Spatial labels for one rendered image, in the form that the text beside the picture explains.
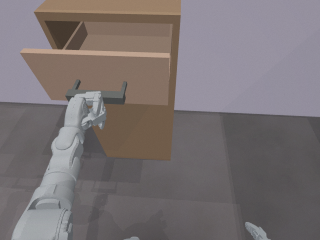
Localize drawer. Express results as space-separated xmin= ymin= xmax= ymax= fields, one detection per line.
xmin=20 ymin=21 xmax=173 ymax=106

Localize robot left hand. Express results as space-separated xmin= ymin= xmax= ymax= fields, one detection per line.
xmin=64 ymin=91 xmax=107 ymax=134

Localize cabinet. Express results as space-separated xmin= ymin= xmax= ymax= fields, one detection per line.
xmin=34 ymin=0 xmax=181 ymax=161

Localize robot left upper arm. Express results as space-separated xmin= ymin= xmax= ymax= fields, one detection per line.
xmin=14 ymin=208 xmax=73 ymax=240

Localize robot right hand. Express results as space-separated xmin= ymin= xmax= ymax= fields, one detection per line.
xmin=245 ymin=222 xmax=271 ymax=240

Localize robot left forearm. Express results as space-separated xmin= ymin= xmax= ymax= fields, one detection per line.
xmin=11 ymin=126 xmax=85 ymax=240

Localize handle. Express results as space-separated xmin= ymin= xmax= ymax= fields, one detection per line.
xmin=65 ymin=79 xmax=127 ymax=105

